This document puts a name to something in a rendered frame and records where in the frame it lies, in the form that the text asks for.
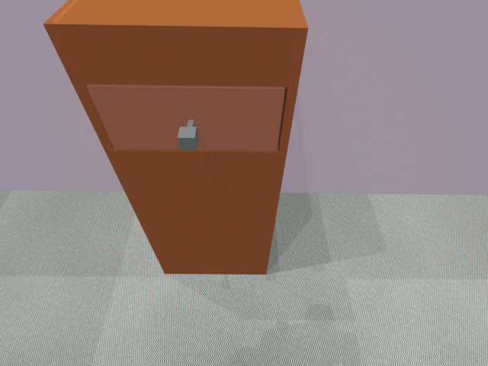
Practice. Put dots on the handle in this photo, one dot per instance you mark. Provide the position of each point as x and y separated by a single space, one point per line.
187 137

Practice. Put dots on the cabinet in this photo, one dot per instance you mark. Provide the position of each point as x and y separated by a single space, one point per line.
203 211

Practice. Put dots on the drawer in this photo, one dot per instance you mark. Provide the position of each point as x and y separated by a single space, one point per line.
226 117

